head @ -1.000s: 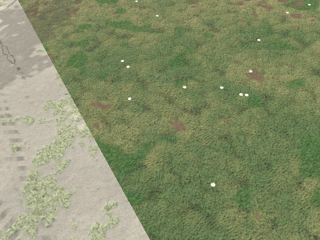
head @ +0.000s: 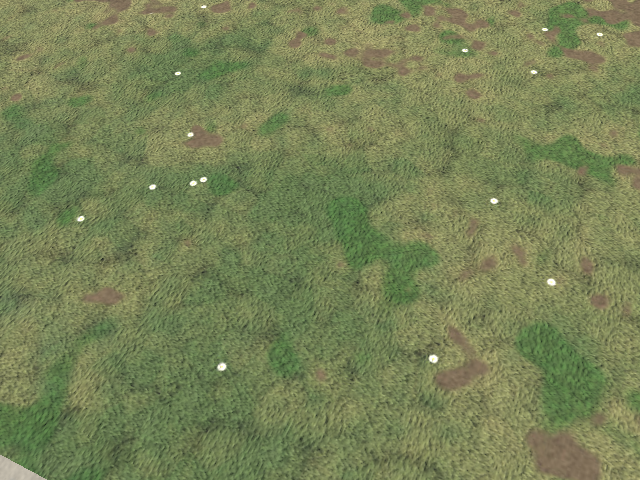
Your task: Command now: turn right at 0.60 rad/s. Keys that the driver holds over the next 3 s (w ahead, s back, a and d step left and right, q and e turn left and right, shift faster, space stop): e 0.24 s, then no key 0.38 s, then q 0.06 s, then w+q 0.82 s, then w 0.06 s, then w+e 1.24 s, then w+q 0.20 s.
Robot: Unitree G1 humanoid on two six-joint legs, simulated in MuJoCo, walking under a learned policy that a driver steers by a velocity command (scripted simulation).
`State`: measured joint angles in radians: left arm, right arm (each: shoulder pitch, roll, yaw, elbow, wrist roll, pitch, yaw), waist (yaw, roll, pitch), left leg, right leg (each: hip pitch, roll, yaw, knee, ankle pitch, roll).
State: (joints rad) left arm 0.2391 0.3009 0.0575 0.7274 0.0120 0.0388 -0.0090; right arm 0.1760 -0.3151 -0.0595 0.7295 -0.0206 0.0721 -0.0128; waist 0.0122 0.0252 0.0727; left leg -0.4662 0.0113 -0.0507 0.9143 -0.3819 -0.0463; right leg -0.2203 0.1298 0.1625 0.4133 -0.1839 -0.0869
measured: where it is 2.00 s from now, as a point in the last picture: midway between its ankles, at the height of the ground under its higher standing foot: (275, 396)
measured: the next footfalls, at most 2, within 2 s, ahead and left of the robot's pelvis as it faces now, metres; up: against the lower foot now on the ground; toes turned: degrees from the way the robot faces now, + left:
left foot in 0.22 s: +0.07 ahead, +0.12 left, +0.00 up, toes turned -13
right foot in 0.62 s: +0.00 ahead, -0.08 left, +0.00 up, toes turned -10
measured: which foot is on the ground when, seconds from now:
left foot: up 0.00-0.20, down 0.22-0.70, up 0.72-1.00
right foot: down 0.00-0.20, up 0.22-0.60, down 0.62-1.00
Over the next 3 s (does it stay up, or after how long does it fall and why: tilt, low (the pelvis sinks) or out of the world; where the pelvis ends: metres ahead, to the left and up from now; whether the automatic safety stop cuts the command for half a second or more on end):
stays up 1.09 0.09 0.00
